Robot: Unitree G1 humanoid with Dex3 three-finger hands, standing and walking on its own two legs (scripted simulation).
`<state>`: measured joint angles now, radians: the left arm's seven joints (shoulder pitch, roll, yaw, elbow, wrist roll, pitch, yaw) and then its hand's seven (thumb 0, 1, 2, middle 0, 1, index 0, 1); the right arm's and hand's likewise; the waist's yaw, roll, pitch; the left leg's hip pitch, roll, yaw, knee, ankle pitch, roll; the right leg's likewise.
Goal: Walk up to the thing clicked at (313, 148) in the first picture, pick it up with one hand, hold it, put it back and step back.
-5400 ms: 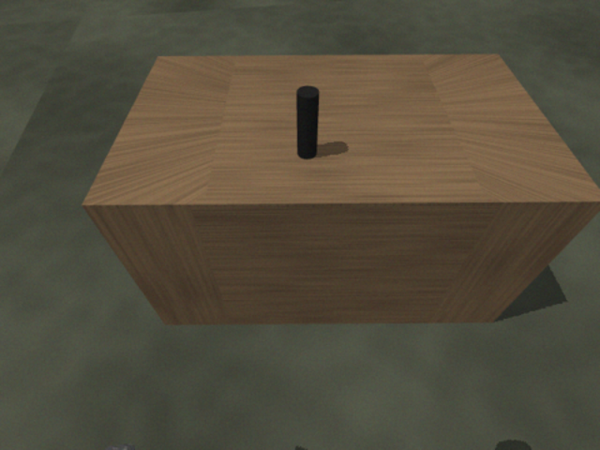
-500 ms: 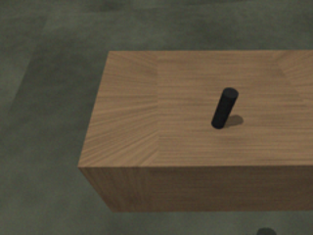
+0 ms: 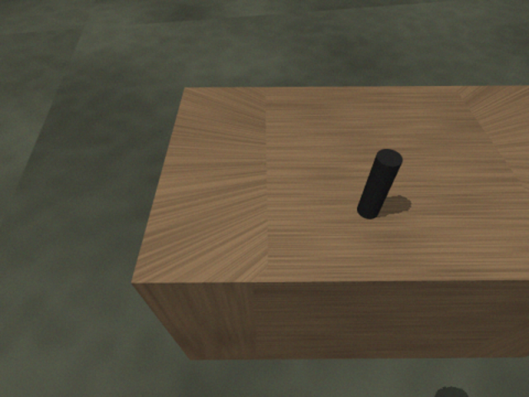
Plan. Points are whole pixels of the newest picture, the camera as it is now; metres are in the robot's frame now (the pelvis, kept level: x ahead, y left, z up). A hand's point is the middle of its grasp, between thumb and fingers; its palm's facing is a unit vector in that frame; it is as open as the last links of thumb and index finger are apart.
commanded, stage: stand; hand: right
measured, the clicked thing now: (377, 186) +0.52 -0.23 -0.05
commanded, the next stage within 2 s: rise first in 0.52 s
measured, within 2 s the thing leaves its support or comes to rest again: neither
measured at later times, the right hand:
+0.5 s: hand out of the picture +0.07 -0.25 -0.16, palm faces -0.01 +0.94 -0.34, open 7.4 cm
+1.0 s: hand (433, 380) +0.16 -0.26 -0.11, palm faces +0.20 +0.92 -0.34, open 14.1 cm
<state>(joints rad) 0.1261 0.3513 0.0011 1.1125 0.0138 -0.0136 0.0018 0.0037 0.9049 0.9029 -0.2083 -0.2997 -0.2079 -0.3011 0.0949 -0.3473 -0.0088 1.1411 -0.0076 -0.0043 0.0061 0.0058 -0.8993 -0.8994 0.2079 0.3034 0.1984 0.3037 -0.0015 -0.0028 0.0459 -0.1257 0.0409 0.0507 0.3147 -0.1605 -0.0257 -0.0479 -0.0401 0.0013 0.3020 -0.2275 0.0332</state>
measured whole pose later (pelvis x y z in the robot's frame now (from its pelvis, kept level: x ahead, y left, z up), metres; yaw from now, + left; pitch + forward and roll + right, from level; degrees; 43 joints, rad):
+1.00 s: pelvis -0.01 +0.00 -0.01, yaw +0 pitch +3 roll +0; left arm 0.13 0.26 0.12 0.83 -0.03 -0.07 0.07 0.00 0.09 0.23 -0.06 -0.07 -0.07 -0.06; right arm 0.17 -0.29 -0.14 0.70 0.05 -0.04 -0.06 0.00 -0.09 -0.24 0.08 0.07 0.07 0.07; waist -0.01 -0.01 0.00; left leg -0.27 0.04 0.04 0.41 -0.19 -0.02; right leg -0.20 -0.04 0.00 0.42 -0.27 0.03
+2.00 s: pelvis -0.01 +0.00 +0.00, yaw +0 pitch -2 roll +0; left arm 0.23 0.23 0.13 0.66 -0.01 -0.10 0.06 -0.01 -0.54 0.07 -0.07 -0.06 -0.07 -0.07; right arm 0.41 -0.28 -0.19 0.13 0.04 -0.10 -0.04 -0.01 0.48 -0.06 0.06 0.06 0.05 0.06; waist -0.03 -0.04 0.04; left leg -0.16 0.05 0.05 0.40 -0.19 -0.03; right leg -0.09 -0.04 0.00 0.40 -0.27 0.03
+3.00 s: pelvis -0.01 -0.01 -0.02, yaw +0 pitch +4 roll +1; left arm 0.20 0.22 0.04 0.68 -0.02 -0.17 0.13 -0.01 -0.52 0.04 -0.07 -0.05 -0.07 -0.05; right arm -0.19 -0.49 -0.53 0.73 0.32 -0.31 0.43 -0.01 0.59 -0.04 0.03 0.06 0.04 0.06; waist 0.04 0.02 -0.03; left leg -0.37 0.05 0.05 0.54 -0.24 -0.03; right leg -0.32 -0.04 0.02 0.58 -0.34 0.02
